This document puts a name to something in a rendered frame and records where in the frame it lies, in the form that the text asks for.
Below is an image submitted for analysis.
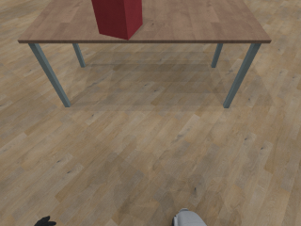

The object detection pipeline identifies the robot right thigh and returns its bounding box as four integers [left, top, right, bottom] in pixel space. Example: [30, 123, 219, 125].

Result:
[173, 211, 207, 226]

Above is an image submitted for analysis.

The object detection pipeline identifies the left robot hand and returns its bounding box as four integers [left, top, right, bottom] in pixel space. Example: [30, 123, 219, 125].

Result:
[34, 216, 56, 226]

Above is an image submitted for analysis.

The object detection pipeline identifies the robot right shin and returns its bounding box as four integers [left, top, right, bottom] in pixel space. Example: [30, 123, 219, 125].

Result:
[177, 208, 189, 215]

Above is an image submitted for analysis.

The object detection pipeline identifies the table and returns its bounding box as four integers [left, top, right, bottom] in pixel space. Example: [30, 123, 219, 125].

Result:
[17, 0, 272, 108]

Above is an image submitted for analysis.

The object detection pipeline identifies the carton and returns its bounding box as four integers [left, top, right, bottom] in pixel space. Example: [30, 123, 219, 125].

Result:
[91, 0, 143, 40]

